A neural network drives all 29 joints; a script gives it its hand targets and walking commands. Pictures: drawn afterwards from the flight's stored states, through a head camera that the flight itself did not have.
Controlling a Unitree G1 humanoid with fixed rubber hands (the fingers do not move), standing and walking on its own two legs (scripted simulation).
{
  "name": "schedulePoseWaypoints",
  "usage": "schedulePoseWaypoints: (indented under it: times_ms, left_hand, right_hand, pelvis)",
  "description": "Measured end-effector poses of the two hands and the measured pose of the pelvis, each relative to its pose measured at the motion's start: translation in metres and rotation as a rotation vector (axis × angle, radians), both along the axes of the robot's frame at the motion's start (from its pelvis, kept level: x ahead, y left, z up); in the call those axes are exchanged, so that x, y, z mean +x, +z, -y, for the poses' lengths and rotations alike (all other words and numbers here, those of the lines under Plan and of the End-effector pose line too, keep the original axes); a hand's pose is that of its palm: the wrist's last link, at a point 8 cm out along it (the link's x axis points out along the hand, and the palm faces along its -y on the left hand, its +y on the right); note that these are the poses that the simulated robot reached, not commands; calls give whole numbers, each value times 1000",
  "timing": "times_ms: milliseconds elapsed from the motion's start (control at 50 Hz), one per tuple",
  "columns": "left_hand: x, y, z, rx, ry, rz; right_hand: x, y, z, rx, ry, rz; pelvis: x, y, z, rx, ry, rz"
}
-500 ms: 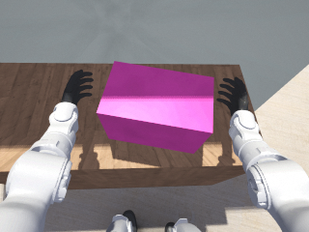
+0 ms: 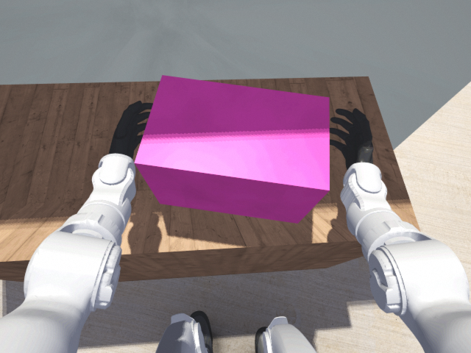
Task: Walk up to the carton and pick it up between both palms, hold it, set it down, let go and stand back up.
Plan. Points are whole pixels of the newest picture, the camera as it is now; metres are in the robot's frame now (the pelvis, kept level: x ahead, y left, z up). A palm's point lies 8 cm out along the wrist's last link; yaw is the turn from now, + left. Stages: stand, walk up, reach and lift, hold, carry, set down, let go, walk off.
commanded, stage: reach and lift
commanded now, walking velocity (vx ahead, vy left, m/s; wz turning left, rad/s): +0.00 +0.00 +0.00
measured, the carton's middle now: (236, 155) +0.46 -0.02 -0.03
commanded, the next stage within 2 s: none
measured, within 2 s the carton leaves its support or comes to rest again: neither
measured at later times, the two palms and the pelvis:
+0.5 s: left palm (128, 147) +0.47 +0.16 +0.00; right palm (346, 153) +0.44 -0.20 +0.00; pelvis +0.00 +0.00 +0.00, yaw +0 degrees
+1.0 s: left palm (128, 154) +0.46 +0.16 +0.00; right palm (347, 159) +0.43 -0.20 +0.00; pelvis +0.00 +0.00 +0.02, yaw +1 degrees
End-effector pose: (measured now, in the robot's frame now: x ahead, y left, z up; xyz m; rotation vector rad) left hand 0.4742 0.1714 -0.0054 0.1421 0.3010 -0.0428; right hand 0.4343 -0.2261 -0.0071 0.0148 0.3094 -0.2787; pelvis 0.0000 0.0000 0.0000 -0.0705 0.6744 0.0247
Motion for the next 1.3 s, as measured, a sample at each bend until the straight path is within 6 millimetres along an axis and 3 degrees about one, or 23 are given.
schedulePoseWaypoints:
  times_ms: [240, 520, 780, 1300]
  left_hand:
    - [0, 7, 5, -3, -3, 12]
    - [-5, 8, 8, -11, -13, 32]
    - [-17, 7, 9, -54, 8, 38]
    - [-16, 5, 9, -63, 11, 24]
  right_hand:
    - [9, 10, -21, 19, -1, 26]
    - [3, 10, -22, 16, -27, 27]
    - [-7, 9, -23, -7, -24, 74]
    - [-7, 6, -23, -4, -27, 77]
  pelvis:
    - [-1, -1, 0, -3, 7, 18]
    - [-2, 1, 1, -12, 19, 27]
    - [-7, 16, 2, 1, 18, 74]
    - [4, 23, 0, 4, 8, 62]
